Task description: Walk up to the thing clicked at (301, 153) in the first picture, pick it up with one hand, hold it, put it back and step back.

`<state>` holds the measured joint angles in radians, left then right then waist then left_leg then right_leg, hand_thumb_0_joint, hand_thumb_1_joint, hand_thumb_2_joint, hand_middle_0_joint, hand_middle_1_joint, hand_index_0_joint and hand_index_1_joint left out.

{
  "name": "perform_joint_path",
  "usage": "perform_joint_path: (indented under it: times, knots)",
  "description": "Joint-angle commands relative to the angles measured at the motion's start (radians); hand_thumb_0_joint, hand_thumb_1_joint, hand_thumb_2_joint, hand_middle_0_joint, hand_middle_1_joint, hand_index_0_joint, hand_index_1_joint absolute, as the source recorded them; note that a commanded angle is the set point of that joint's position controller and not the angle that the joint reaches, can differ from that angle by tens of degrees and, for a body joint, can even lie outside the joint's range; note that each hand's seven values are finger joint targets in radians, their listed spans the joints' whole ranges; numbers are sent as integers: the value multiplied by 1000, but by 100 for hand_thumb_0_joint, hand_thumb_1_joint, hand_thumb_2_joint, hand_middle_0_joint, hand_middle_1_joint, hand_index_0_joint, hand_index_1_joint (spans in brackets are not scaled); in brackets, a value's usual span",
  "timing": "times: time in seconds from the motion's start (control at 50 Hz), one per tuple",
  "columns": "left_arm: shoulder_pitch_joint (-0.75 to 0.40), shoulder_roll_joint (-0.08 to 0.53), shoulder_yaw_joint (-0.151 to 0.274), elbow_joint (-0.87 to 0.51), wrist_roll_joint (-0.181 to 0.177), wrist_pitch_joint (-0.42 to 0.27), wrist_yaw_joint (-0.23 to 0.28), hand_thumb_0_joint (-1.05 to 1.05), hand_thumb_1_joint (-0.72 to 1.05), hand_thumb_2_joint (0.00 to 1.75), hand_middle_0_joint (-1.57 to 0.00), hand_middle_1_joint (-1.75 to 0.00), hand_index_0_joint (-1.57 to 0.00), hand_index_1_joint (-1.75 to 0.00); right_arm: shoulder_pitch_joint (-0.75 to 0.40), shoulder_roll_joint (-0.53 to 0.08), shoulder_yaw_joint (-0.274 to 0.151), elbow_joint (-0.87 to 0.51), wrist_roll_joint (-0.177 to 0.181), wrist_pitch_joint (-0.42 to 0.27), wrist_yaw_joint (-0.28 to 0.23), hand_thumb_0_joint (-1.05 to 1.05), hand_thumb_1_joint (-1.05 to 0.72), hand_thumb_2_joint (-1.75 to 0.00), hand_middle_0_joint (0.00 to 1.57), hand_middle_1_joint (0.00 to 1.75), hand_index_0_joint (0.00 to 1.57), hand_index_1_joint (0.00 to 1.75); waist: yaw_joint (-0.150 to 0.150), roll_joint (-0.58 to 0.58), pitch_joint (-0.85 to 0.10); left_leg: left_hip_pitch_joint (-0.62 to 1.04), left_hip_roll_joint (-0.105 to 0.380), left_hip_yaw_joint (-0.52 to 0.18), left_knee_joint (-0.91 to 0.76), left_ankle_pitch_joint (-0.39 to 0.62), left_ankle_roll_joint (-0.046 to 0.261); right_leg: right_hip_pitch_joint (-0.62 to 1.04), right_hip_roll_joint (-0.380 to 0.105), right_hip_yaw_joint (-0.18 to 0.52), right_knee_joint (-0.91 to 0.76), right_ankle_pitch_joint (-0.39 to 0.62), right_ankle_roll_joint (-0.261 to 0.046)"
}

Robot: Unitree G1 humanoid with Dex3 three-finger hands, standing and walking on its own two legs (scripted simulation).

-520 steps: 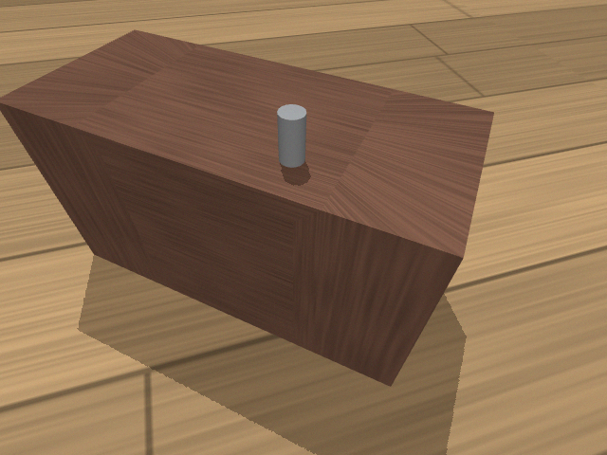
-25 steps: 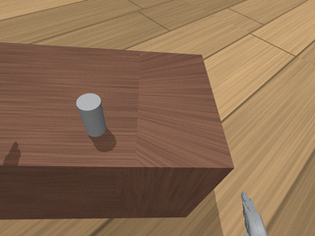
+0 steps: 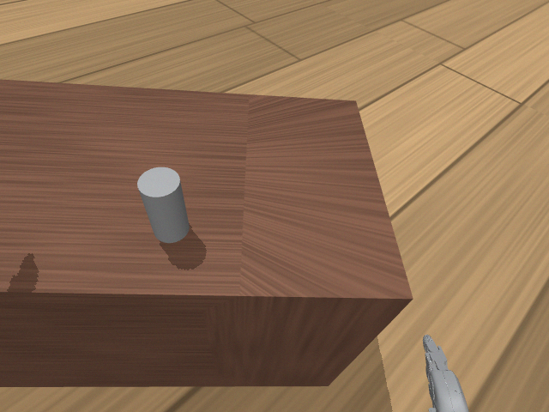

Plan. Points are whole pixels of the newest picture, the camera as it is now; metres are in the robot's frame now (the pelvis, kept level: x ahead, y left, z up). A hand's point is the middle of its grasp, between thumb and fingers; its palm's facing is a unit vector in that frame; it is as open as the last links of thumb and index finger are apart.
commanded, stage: go down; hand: left
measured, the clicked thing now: (165, 207) +0.46 +0.16 +0.01
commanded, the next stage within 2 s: approach in 0.26 s
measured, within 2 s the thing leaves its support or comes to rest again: neither
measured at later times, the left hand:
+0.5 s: hand out of the picture +0.36 +0.35 +0.13, palm faces +0.09 -1.00 +0.01, open 17.5 cm
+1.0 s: hand (124, 224) +0.43 +0.23 +0.00, palm faces +0.01 -1.00 +0.08, open 17.2 cm
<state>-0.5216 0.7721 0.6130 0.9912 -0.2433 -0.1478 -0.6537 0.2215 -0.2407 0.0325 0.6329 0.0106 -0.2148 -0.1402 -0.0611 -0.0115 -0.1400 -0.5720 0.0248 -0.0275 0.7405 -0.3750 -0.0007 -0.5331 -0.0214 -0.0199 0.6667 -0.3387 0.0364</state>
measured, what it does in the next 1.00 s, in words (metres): stands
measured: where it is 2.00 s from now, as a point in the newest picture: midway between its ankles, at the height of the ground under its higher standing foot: outside the picture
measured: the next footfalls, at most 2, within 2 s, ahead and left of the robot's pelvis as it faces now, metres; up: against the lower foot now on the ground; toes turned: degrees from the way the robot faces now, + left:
none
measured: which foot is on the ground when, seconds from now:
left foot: down 0.00-1.00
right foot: down 0.00-1.00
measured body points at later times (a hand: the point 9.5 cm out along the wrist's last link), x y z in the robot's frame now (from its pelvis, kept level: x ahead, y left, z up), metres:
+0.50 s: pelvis -0.01 +0.00 +0.00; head +0.04 +0.02 +0.44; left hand +0.35 +0.41 +0.13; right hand +0.14 -0.26 -0.07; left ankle -0.01 +0.12 -0.72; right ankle -0.01 -0.15 -0.72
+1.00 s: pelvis -0.03 +0.00 -0.04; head +0.08 +0.04 +0.39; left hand +0.42 +0.28 +0.00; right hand +0.12 -0.27 -0.07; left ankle -0.01 +0.12 -0.72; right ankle -0.01 -0.15 -0.72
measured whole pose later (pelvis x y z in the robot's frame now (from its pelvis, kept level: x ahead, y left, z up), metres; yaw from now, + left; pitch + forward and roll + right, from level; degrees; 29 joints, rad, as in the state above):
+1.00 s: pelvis -0.03 +0.00 -0.04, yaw -2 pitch +19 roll -3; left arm -0.64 0.52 0.47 0.97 -0.19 -0.34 -0.38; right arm 0.33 -0.26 -0.01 0.25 -0.03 -0.16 -0.02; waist -0.16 -0.04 -0.11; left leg -0.90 0.05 -0.03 1.04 -0.46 -0.01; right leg -0.87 0.00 -0.01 0.97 -0.42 0.03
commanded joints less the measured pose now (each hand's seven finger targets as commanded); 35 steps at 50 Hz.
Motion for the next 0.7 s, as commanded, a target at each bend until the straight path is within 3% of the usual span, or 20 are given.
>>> perform_joint_path:
  times: [0.0, 0.02, 0.06, 0.16, 0.22, 0.24, 0.28, 0.32, 0.34, 0.38, 0.4, 0.42, 0.44, 0.46, 0.52, 0.54, 0.58, 0.64, 0.66, 0.68]
  knots:
    - [-362, 355, 31, -239, -40, -77, -12, 0, -54, 6, -3, -4, -3, -4, -53, -147, -51, -140, -3, -55, -12, 0, 54, -5, 5, 5, 5, 5, 4, 195, -283, 277, -17, -5, -66, 414, 7, 25, 26, -31, -42, 277, -47]
    - [-363, 362, 36, -231, -39, -76, -11, 0, -55, 6, -3, -4, -3, -4, -49, -169, -65, -157, -4, -58, -16, 0, 54, -5, 5, 5, 5, 5, -11, 190, -303, 303, -15, -7, -58, 420, 7, 9, 27, -32, -41, 274, -46]
    - [-340, 350, 33, -199, -36, -70, -12, 0, -57, 5, -3, -4, -4, -4, -9, -163, -65, -136, -7, -54, -11, 0, 54, -5, 5, 5, 5, 5, -3, 183, -290, 285, -14, -14, -59, 407, 5, 8, 27, -35, -42, 264, -48]
    - [-394, 434, 77, -269, -31, -75, 0, 0, -55, 5, -3, -4, -3, -3, -46, -170, -57, -185, -5, -56, -15, 0, 54, -5, 5, 5, 5, 5, 8, 193, -331, 286, -24, -6, -52, 404, 9, 50, 21, -27, -45, 281, -46]
    - [-376, 368, 35, -232, -30, -65, -5, 0, -55, 5, -3, -4, -3, -4, -66, -160, -54, -192, -2, -60, -15, 0, 54, -5, 5, 5, 5, 5, -1, 170, -290, 263, -26, -3, -58, 353, 9, 26, 23, -25, -43, 249, -45]
    - [-336, 333, 9, -154, -25, -53, -7, 0, -55, 4, -3, -4, -3, -4, -38, -144, -50, -145, -4, -54, -15, 0, 54, -5, 5, 5, 5, 5, -4, 174, -263, 250, -26, -1, -55, 341, 12, 7, 22, -25, -45, 238, -45]
    - [-346, 390, 50, -197, -31, -63, -2, 0, -56, 3, -3, -3, -4, -3, -41, -175, -60, -187, -5, -53, -12, 0, 54, -5, 5, 5, 5, 5, 9, 156, -293, 235, -24, -7, -52, 357, 11, 32, 23, -29, -36, 251, -47]
    - [-350, 379, 34, -167, -29, -63, -6, 0, -55, 4, -3, -4, -4, -3, -27, -153, -47, -159, -5, -47, -8, 0, 54, -5, 5, 5, 5, 5, 12, 172, -271, 221, -25, -6, -51, 339, 10, 18, 22, -27, -37, 232, -48]
    - [-379, 411, 63, -225, -35, -70, -4, 0, -56, 7, -6, -6, -4, -8, -37, -173, -59, -205, -4, -50, -10, 0, 53, -5, 5, 5, 5, 5, 14, 172, -314, 241, -22, -9, -48, 366, 8, 38, 23, -30, -31, 252, -48]
    - [-371, 423, 75, -218, -28, -66, 6, 0, -48, 5, -6, -5, -4, -6, -27, -162, -52, -221, -3, -49, -10, 0, 56, -4, 5, 5, 5, 5, 15, 165, -329, 252, -24, -5, -40, 399, 10, 56, 23, -26, -28, 282, -45]
    - [-347, 386, 47, -185, -24, -58, 5, 0, -49, 6, -6, -5, -4, -6, 1, -131, -30, -165, -3, -39, -8, 0, 56, -4, 5, 5, 5, 5, 16, 171, -299, 230, -25, -3, -45, 389, 12, 47, 21, -24, -32, 277, -46]
    - [-332, 312, 3, -160, -26, -51, 5, 0, -50, 7, -6, -6, -5, -7, -20, -142, -40, -193, -2, -42, -7, 0, 56, -4, 5, 5, 5, 5, 0, 152, -265, 231, -23, -4, -48, 380, 12, 13, 24, -26, -28, 262, -47]
    - [-352, 286, -18, -171, -26, -53, 6, 0, -48, 7, -6, -5, -4, -7, -52, -131, -27, -203, -2, -48, -6, 0, 56, -4, 5, 5, 5, 5, 3, 147, -265, 231, -21, -5, -46, 362, 12, -5, 26, -27, -28, 240, -46]
    - [-356, 306, -5, -161, -27, -58, 12, 0, -48, 7, -6, -5, -4, -7, -40, -164, -58, -195, -4, -49, -7, 0, 56, -5, 5, 5, 5, 5, -11, 153, -272, 235, -17, -9, -46, 354, 9, -14, 28, -30, -24, 229, -47]
    - [-409, 288, -22, -200, -32, -82, 20, 0, -47, 6, -5, -4, -4, -6, -22, -162, -57, -180, -7, -50, -2, 0, 57, -4, 5, 5, 5, 5, -16, 181, -274, 241, -10, -13, -45, 308, 5, -54, 30, -35, -14, 187, -51]
    - [-379, 228, -54, -140, -32, -80, 20, 0, -46, 8, -5, -5, -4, -6, -20, -172, -72, -194, -8, -51, -1, 0, 57, -4, 5, 5, 5, 5, -39, 147, -256, 240, -7, -17, -37, 306, 6, -75, 32, -38, -9, 185, -49]
    - [-394, 173, -88, -150, -31, -99, 29, 0, -45, 9, -4, -5, -3, -6, -54, -155, -47, -260, -8, -55, 10, 0, 58, -4, 5, 5, 5, 5, -39, 114, -261, 216, -6, -20, -26, 292, 9, -81, 31, -40, 3, 180, -48]
    - [-401, 179, -78, -183, -34, -129, 61, 0, -44, 9, -4, -4, -3, -5, 12, -185, -83, -261, -11, -43, 16, 0, 58, -4, 5, 5, 5, 5, -49, 139, -287, 208, -16, -9, 13, 280, 10, -105, 25, -32, 26, 189, -44]
    - [-406, 144, -94, -175, -33, -140, 70, 0, -45, 8, -3, -5, -4, -5, 17, -195, -92, -309, -13, -44, 23, 0, 58, -4, 5, 5, 5, 5, -66, 131, -310, 223, -10, -15, 26, 298, 7, -118, 27, -35, 37, 194, -45]
    - [-427, 140, -94, -201, -29, -150, 85, 0, -43, 8, -3, -4, -3, -4, 23, -176, -76, -305, -14, -41, 29, 0, 58, -4, 5, 5, 5, 5, -56, 143, -300, 206, -10, -10, 37, 295, 7, -128, 27, -34, 49, 193, -45]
